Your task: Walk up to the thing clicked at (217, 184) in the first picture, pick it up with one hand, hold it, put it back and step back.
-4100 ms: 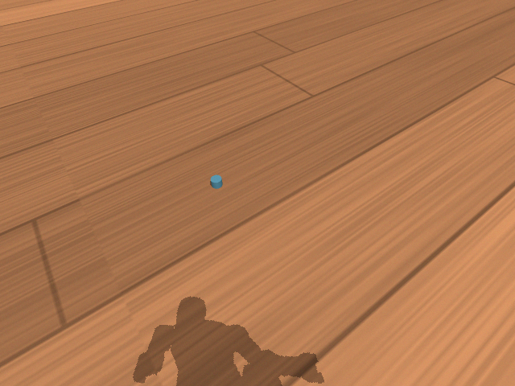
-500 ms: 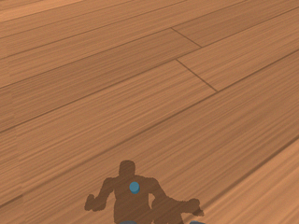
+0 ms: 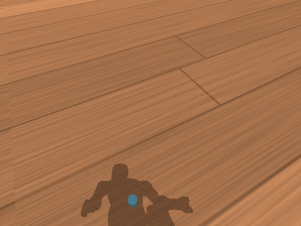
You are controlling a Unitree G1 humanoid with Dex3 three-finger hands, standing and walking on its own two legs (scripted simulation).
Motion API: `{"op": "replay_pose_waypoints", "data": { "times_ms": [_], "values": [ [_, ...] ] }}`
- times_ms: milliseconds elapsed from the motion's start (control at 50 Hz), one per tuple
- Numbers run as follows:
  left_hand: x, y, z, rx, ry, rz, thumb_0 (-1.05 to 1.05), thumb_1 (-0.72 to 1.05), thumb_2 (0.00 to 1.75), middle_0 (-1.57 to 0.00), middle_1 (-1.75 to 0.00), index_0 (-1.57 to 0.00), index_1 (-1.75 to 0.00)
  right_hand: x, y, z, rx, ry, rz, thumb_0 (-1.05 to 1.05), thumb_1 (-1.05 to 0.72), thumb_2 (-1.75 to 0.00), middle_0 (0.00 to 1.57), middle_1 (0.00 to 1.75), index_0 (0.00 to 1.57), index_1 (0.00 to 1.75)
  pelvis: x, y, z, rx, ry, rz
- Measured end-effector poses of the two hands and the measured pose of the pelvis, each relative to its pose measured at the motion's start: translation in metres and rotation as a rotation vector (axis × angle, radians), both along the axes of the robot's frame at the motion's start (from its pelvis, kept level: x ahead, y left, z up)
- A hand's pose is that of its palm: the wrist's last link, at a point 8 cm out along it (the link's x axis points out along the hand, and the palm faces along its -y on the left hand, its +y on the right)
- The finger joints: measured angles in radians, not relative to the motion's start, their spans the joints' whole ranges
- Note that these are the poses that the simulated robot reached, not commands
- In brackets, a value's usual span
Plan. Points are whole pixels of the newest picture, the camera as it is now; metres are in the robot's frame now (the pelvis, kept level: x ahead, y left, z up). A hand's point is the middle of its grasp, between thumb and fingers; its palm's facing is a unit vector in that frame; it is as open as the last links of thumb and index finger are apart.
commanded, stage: walk up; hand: left
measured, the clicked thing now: (132, 200) +0.40 +0.15 -0.74
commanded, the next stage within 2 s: stand in 0.98 s
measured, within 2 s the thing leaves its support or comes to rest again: neither
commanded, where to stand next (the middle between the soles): +0.03 +0.00 m, yaw -1 degrees
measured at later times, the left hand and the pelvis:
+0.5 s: hand out of the picture +0.10 +0.25 -0.14, palm faces -0.03 -0.94 -0.35, open 7.4 cm; pelvis +0.01 +0.00 +0.01, yaw +0 degrees
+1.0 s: hand out of the picture +0.11 +0.25 -0.14, palm faces -0.04 -0.94 -0.34, open 7.4 cm; pelvis +0.02 +0.00 +0.01, yaw -1 degrees
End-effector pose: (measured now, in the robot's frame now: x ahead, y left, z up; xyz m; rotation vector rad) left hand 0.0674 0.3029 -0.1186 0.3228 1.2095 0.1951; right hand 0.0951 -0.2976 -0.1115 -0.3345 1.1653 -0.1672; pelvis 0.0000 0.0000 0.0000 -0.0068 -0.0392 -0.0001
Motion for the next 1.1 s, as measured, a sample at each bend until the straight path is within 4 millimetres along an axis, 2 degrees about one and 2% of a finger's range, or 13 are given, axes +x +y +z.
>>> {"op": "replay_pose_waypoints", "data": {
  "times_ms": [120, 220, 320, 560, 680, 820, 1100],
  "values": [
    [0.011, -0.002, 0.008, 0.005, -0.003, 0.006, 0.00, 0.91, 0.90, -0.20, -0.30, -0.20, -0.30, 0.020, 0.001, 0.005, 0.011, -0.023, -0.003, 0.01, -0.90, -0.89, 0.20, 0.30, 0.21, 0.30, 0.005, -0.001, 0.006, 0.004, -0.001, 0.001],
    [0.018, -0.003, 0.014, 0.010, -0.005, 0.007, 0.00, 0.91, 0.90, -0.20, -0.30, -0.20, -0.30, 0.025, 0.000, 0.007, 0.017, -0.022, -0.014, 0.01, -0.90, -0.89, 0.20, 0.30, 0.21, 0.30, 0.008, -0.002, 0.010, 0.007, -0.004, -0.001],
    [0.023, -0.004, 0.017, 0.010, -0.007, 0.007, 0.00, 0.91, 0.90, -0.20, -0.30, -0.20, -0.30, 0.019, -0.002, 0.007, 0.019, -0.004, -0.032, 0.01, -0.91, -0.89, 0.20, 0.30, 0.21, 0.30, 0.010, -0.002, 0.012, 0.007, -0.007, -0.001],
    [0.026, -0.007, 0.016, 0.001, 0.015, -0.005, 0.00, 0.91, 0.90, -0.20, -0.30, -0.20, -0.30, -0.013, -0.005, 0.003, 0.016, 0.075, -0.072, 0.01, -0.91, -0.89, 0.20, 0.30, 0.20, 0.30, 0.013, -0.001, 0.014, 0.009, -0.003, -0.008],
    [0.028, -0.007, 0.015, 0.000, 0.021, -0.006, 0.00, 0.91, 0.90, -0.20, -0.30, -0.20, -0.30, -0.022, -0.003, 0.002, 0.016, 0.094, -0.086, 0.01, -0.91, -0.89, 0.20, 0.30, 0.20, 0.30, 0.015, 0.000, 0.014, 0.008, -0.003, -0.010],
    [0.032, -0.007, 0.015, -0.002, 0.014, -0.009, 0.00, 0.91, 0.90, -0.20, -0.30, -0.20, -0.30, -0.020, -0.001, 0.002, 0.017, 0.086, -0.089, 0.01, -0.91, -0.89, 0.20, 0.30, 0.20, 0.30, 0.017, 0.001, 0.014, 0.008, -0.002, -0.012],
    [0.034, -0.006, 0.015, -0.001, 0.004, -0.010, 0.00, 0.91, 0.90, -0.20, -0.30, -0.20, -0.30, -0.002, 0.001, 0.006, 0.014, 0.042, -0.065, 0.01, -0.91, -0.89, 0.20, 0.30, 0.21, 0.30, 0.019, 0.001, 0.015, 0.008, -0.002, -0.009]
  ]
}}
